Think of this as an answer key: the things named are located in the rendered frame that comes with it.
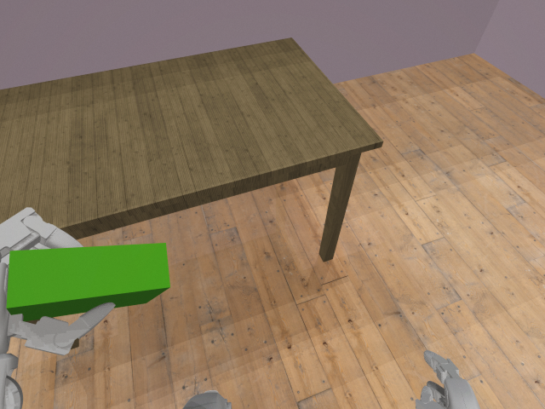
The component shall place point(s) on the table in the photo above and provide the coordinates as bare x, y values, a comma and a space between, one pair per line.
105, 150

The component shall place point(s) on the left robot forearm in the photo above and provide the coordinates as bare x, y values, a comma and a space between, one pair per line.
11, 396

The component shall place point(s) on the sponge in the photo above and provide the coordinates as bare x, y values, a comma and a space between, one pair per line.
63, 281

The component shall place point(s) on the left robot thigh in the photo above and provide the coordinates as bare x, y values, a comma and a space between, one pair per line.
208, 401

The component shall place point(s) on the robot right hand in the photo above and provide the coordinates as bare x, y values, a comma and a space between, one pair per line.
456, 393

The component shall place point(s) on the robot left hand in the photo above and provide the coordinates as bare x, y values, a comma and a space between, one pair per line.
27, 231

